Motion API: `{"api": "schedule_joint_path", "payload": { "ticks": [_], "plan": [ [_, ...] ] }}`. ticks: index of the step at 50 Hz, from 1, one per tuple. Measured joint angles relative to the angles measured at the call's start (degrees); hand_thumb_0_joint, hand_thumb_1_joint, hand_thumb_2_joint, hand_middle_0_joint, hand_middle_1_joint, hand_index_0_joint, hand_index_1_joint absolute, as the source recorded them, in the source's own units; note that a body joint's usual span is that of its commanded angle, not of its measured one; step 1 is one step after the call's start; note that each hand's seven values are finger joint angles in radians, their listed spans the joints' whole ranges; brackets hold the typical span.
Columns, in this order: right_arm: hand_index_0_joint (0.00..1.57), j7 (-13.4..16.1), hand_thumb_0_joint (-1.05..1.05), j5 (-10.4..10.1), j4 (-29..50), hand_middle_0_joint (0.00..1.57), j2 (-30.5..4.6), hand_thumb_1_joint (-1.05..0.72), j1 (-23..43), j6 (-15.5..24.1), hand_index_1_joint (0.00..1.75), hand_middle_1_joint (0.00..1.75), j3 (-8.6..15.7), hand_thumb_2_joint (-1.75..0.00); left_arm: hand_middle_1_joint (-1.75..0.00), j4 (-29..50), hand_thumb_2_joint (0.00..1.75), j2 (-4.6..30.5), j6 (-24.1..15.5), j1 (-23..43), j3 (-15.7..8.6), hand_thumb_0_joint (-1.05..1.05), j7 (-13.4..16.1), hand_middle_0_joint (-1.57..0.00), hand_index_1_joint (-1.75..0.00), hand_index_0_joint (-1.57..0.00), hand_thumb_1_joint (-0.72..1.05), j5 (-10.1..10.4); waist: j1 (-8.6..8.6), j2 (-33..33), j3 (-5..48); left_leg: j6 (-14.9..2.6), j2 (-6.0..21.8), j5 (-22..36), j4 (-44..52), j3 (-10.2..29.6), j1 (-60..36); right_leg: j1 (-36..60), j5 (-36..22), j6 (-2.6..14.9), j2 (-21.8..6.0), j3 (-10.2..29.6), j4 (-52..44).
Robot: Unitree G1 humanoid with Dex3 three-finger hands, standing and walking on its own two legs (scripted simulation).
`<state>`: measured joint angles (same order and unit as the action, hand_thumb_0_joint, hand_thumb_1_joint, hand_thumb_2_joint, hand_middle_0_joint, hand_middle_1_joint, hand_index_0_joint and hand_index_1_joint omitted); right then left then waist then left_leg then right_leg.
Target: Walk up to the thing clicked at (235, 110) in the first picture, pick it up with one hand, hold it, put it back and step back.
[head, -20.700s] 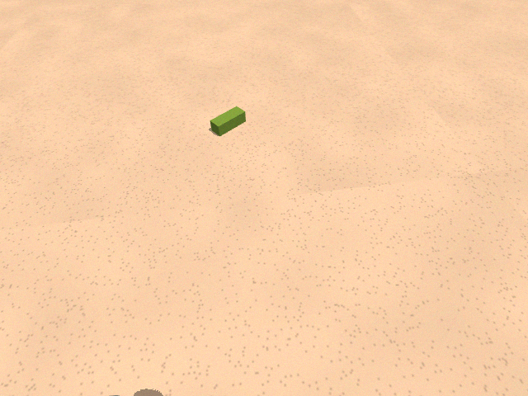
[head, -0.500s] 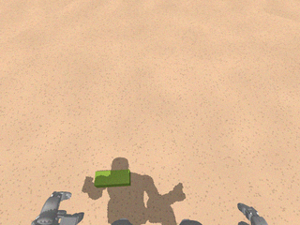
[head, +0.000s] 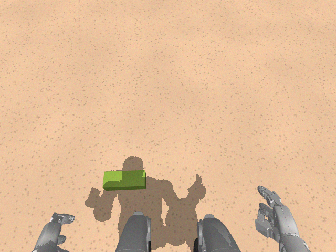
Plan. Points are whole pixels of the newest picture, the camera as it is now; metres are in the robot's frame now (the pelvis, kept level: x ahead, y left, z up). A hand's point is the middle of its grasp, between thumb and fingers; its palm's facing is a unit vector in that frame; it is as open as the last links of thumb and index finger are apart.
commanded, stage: rise first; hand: left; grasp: from above
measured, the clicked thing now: (125, 180) +0.41 +0.24 -0.64
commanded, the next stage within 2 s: approach in 1.94 s
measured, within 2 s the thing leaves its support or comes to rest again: neither
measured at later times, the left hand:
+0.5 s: hand (89, 207) +0.25 +0.30 -0.33, palm faces -0.44 -0.44 -0.78, open 14.1 cm
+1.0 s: hand (98, 191) +0.32 +0.31 -0.44, palm faces -0.47 -0.14 -0.87, open 14.2 cm
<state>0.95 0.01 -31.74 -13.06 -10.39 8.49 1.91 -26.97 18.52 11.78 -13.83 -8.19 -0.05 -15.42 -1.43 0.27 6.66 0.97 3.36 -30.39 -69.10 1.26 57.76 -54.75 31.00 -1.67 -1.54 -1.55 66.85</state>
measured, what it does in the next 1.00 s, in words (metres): lowers itself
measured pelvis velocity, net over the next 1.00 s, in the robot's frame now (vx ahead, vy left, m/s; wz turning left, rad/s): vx -0.09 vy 0.00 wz -0.08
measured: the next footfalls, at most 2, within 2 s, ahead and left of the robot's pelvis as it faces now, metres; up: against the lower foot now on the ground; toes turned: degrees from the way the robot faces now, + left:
none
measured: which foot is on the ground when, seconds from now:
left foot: down 0.00-1.00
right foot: down 0.00-1.00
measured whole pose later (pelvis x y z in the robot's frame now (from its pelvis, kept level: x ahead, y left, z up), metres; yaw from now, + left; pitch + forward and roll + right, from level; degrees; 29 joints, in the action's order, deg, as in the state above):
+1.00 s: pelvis -0.09 +0.00 -0.30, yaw -5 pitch +32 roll -6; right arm -5.1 4.5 -43.0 -16.2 -7.9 2.5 1.8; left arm -65.7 40.0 -17.3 37.3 -9.8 13.7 -63.1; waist -5.8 -0.5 4.9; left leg 1.2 2.3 -36.3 -128.5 7.3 124.6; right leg -119.8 38.0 -2.1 -0.2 -2.1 125.7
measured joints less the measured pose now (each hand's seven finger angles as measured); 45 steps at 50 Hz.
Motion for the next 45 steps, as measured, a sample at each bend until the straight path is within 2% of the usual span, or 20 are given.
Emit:
{"api": "schedule_joint_path", "payload": {
  "ticks": [4, 7, 12, 18, 24, 29, 39, 45],
  "plan": [
    [0.2, -0.1, 0.01, 0.1, 0.5, 0.2, -0.3, -0.9, 0.7, 1.3, 0.3, 0.3, -0.2, -0.89, -1.07, -0.3, 0.98, 1.0, -1.0, 1.1, 0.4, 0.0, 0.2, -0.07, -1.08, -0.07, -0.55, -2.2, 0.04, 0.1, 0.9, -0.04, -0.2, -1.2, -4.3, 0.4, 5.0, -4.9, 1.4, -0.02, -0.2, -0.1, 4.5],
    [0.2, -0.5, 0.01, 0.1, 0.4, 0.2, -1.0, -0.9, 1.5, 2.5, 0.3, 0.3, -0.2, -0.89, -1.07, -2.7, 0.98, 2.3, -3.2, 4.0, 0.3, 0.0, 0.3, -0.07, -1.08, -0.07, -0.56, -5.0, 0.1, -0.1, 1.7, 0.02, -0.4, -2.4, -8.7, 0.5, 10.3, -10.3, 2.9, 0.02, -0.4, 0.1, 9.3],
    [0.2, -1.2, 0.01, 0.1, -1.0, 0.2, -2.2, -0.9, 3.3, 3.7, 0.3, 0.3, 0.4, -0.89, -1.08, -6.8, 0.98, 4.7, -8.5, 10.3, 0.3, 0.0, 1.3, -0.07, -1.08, -0.08, -0.55, -11.4, 0.06, -0.5, 3.0, 0.1, -0.6, -4.7, -17.8, 0.7, 20.9, -21.1, 5.6, -0.04, -0.5, 0.6, 19.0],
    [0.2, -2.2, 0.01, 0.2, -3.8, 0.2, -3.5, -0.9, 5.5, 3.5, 0.3, 0.3, 1.2, -0.89, -1.08, -12.3, 0.98, 7.6, -14.9, 19.6, -0.5, 0.0, 3.4, -0.08, -1.09, -0.09, -0.54, -19.2, 0.01, -0.5, 3.7, 0.31, -0.5, -6.8, -29.2, 1.3, 34.4, -34.7, 8.0, 0.09, -0.3, 0.9, 30.6],
    [0.2, -3.2, 0.01, 0.8, -6.5, 0.2, -3.9, -0.92, 6.5, 1.9, 0.3, 0.3, 2.0, -0.9, -1.09, -17.1, 0.99, 10.6, -18.8, 28.6, -0.9, 0.0, 5.4, -0.08, -1.09, -0.09, -0.55, -25.9, 0.26, 0.0, 2.6, 0.51, -0.3, -7.7, -39.2, 2.3, 46.0, -46.1, 9.0, 0.21, 0.2, 0.9, 40.6],
    [0.2, -3.8, 0.01, 1.5, -8.3, 0.2, -3.4, -0.92, 6.1, 0.1, 0.3, 0.3, 2.1, -0.9, -1.08, -21.2, 1.01, 13.0, -21.1, 35.8, -1.2, 0.0, 6.6, -0.08, -1.08, -0.09, -0.56, -30.6, 0.24, 0.2, 1.0, 0.61, -0.2, -7.4, -45.6, 3.2, 53.1, -53.0, 8.6, 0.21, 0.7, 0.6, 46.7],
    [0.2, -4.7, 0.01, 2.5, -10.3, 0.2, -2.5, -0.89, 3.3, -3.1, 0.3, 0.3, 1.0, -0.89, -1.05, -30.4, 1.04, 17.6, -25.3, 44.8, -1.6, 0.0, 8.6, -0.07, -1.06, -0.07, -0.55, -38.8, -2.01, 0.4, -0.7, 0.34, -0.5, -6.3, -53.4, 4.7, 61.3, -60.4, 7.3, -0.21, 1.2, 0.0, 53.6],
    [0.2, -5.4, 0.01, 3.4, -10.8, 0.2, -2.8, -0.89, 2.3, -4.9, 0.3, 0.3, 0.3, -0.89, -1.03, -35.4, 1.05, 20.0, -27.9, 48.4, -1.6, 0.0, 11.1, -0.06, -1.04, -0.06, -0.55, -43.7, -3.44, -0.2, -1.2, 0.26, -0.7, -5.9, -56.7, 5.5, 64.5, -63.1, 7.0, -0.26, 1.3, -0.4, 56.5]
  ]
}}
